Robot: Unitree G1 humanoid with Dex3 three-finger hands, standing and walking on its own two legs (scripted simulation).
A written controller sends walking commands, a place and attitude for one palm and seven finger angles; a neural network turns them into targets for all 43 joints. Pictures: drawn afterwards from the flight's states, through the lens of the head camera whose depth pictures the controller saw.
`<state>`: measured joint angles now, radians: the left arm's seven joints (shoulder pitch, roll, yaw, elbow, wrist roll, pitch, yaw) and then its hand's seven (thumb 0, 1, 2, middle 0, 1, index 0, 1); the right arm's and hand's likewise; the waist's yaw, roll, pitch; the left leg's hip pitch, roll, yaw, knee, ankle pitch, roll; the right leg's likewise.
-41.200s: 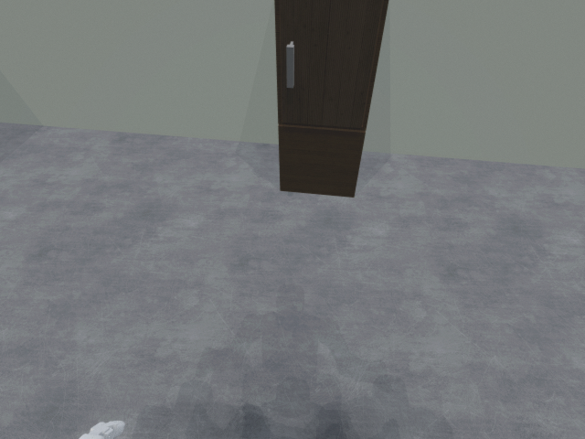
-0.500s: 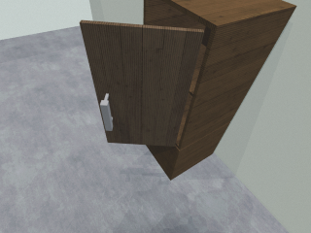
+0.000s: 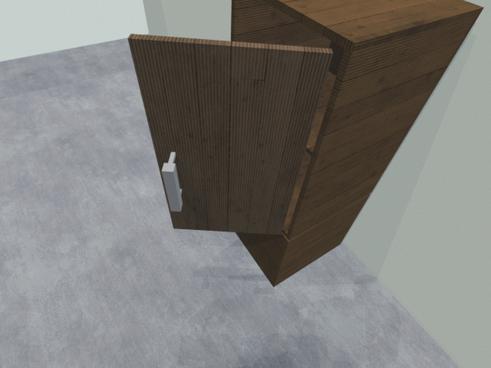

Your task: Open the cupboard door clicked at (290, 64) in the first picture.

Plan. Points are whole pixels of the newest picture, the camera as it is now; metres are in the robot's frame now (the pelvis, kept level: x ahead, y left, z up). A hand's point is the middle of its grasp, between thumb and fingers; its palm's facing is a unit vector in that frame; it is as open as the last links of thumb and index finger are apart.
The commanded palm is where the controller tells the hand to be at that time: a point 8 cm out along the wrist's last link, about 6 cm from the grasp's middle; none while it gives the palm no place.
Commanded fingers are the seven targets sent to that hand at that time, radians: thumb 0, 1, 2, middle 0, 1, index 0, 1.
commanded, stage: raise the hand with hooked fingers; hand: left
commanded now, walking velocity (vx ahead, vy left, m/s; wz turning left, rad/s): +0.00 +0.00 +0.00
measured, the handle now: (174, 182) +0.53 +0.21 -0.08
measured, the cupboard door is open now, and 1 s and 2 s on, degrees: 55 55 55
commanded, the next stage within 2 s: none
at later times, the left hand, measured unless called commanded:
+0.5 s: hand (130, 365) +0.14 +0.19 -0.07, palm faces +0.20 -0.98 -0.07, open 9.4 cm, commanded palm +0.14 +0.24 -0.07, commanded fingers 0.00 0.22 0.61 -0.25 -0.74 -0.25 -0.74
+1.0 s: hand (126, 322) +0.20 +0.22 -0.09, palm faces +0.02 -1.00 -0.02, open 12.4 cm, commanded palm +0.18 +0.28 -0.07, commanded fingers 0.00 -0.36 0.36 -0.29 -1.11 -0.29 -1.11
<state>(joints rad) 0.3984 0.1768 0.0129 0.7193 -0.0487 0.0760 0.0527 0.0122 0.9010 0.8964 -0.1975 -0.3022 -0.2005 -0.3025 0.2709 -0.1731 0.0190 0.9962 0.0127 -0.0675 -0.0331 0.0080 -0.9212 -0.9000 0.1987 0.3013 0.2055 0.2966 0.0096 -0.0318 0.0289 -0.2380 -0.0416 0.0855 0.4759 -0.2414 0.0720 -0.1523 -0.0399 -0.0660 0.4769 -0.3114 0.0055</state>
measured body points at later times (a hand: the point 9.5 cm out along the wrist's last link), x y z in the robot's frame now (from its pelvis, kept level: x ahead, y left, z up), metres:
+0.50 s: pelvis -0.03 -0.05 -0.11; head +0.04 -0.02 +0.33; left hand +0.12 +0.24 -0.06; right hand +0.21 -0.28 -0.16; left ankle +0.01 +0.07 -0.74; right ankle -0.01 -0.11 -0.74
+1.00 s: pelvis -0.03 -0.02 -0.11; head +0.06 +0.00 +0.33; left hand +0.20 +0.28 -0.09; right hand +0.13 -0.29 -0.20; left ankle +0.01 +0.07 -0.74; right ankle -0.01 -0.11 -0.74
